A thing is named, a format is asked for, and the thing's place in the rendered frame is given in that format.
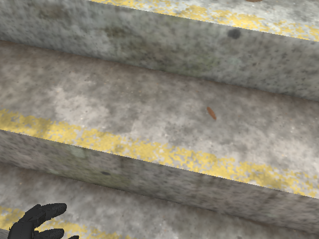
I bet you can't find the left robot hand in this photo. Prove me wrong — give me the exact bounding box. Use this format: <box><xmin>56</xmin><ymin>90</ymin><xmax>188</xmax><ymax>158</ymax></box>
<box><xmin>7</xmin><ymin>203</ymin><xmax>79</xmax><ymax>239</ymax></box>

